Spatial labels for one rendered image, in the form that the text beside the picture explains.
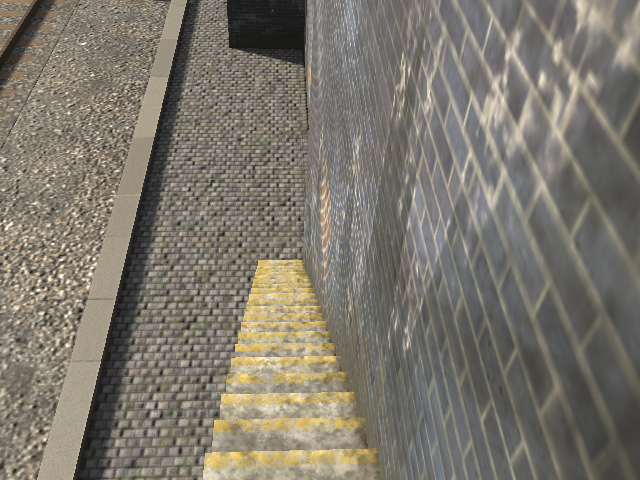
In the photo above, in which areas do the stairs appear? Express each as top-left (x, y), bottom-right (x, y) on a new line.
top-left (203, 260), bottom-right (381, 480)

